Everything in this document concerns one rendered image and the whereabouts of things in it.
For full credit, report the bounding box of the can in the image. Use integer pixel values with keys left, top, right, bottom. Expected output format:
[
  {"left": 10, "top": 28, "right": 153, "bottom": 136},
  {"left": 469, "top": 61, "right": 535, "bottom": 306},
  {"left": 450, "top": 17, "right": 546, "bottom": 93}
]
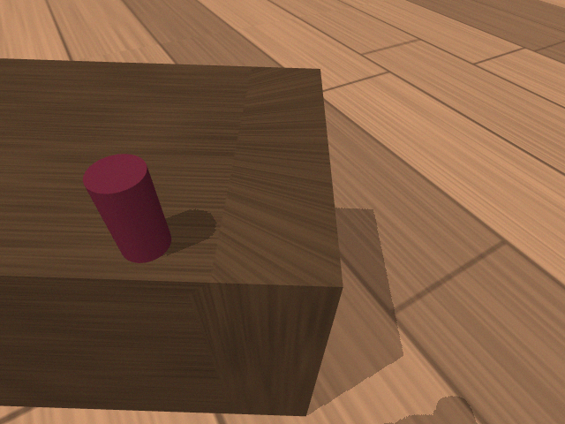
[{"left": 83, "top": 154, "right": 171, "bottom": 263}]

